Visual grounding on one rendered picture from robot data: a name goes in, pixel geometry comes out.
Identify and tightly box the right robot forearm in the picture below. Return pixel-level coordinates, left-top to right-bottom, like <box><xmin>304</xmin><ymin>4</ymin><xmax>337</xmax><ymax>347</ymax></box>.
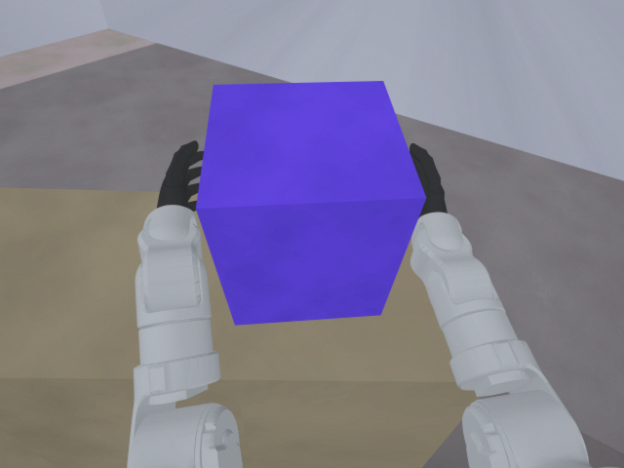
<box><xmin>410</xmin><ymin>213</ymin><xmax>589</xmax><ymax>462</ymax></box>

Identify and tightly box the left robot forearm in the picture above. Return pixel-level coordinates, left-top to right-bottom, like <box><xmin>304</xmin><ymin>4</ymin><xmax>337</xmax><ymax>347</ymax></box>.
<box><xmin>127</xmin><ymin>205</ymin><xmax>221</xmax><ymax>468</ymax></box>

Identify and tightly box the robot right hand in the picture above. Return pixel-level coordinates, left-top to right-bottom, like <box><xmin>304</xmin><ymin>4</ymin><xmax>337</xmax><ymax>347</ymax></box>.
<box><xmin>409</xmin><ymin>143</ymin><xmax>448</xmax><ymax>217</ymax></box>

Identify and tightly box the carton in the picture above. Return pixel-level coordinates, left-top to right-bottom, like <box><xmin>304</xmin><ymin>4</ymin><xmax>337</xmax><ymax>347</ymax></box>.
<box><xmin>196</xmin><ymin>81</ymin><xmax>426</xmax><ymax>326</ymax></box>

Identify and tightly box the pedestal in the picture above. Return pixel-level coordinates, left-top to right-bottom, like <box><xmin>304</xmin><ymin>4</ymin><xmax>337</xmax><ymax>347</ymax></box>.
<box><xmin>0</xmin><ymin>187</ymin><xmax>481</xmax><ymax>468</ymax></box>

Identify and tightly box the robot left hand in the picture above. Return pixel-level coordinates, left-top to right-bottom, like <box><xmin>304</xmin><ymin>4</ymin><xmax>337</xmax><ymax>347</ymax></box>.
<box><xmin>157</xmin><ymin>140</ymin><xmax>204</xmax><ymax>212</ymax></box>

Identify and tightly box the right robot upper arm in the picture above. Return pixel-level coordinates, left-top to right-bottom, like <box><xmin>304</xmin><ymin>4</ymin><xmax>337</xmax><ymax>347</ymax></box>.
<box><xmin>462</xmin><ymin>390</ymin><xmax>619</xmax><ymax>468</ymax></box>

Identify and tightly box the left robot upper arm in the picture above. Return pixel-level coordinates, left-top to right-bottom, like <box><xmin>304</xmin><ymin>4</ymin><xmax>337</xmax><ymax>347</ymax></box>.
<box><xmin>129</xmin><ymin>403</ymin><xmax>243</xmax><ymax>468</ymax></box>

